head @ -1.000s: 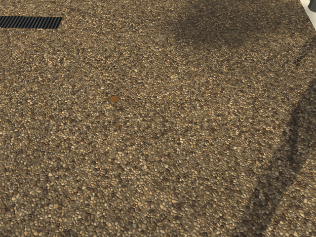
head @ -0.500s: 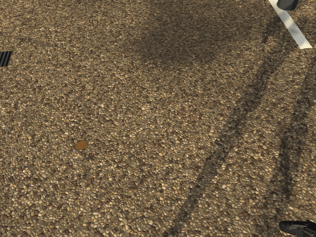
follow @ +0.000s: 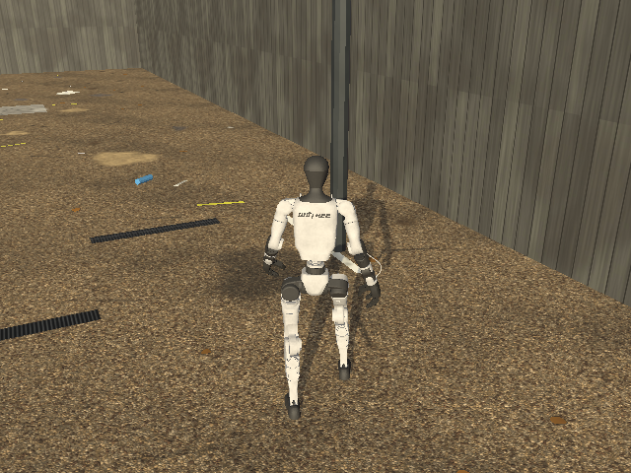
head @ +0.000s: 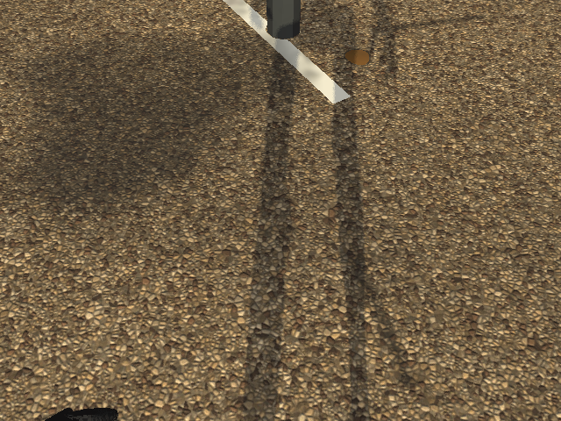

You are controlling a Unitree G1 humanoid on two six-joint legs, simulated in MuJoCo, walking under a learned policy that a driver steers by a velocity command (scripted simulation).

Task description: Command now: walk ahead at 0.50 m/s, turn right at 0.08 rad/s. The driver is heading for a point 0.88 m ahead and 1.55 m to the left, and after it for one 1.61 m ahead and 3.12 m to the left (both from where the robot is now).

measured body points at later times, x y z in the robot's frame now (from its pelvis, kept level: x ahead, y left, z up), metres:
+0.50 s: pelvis +0.27 -0.02 +0.00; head +0.29 -0.01 +0.45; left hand +0.25 +0.27 -0.12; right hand +0.49 -0.23 -0.10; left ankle +0.40 +0.16 -0.69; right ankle +0.19 -0.14 -0.74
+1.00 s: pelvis +0.52 +0.10 +0.00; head +0.55 +0.13 +0.45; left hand +0.60 +0.43 -0.08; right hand +0.71 -0.13 -0.10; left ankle +0.43 +0.14 -0.74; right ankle +0.78 +0.03 -0.69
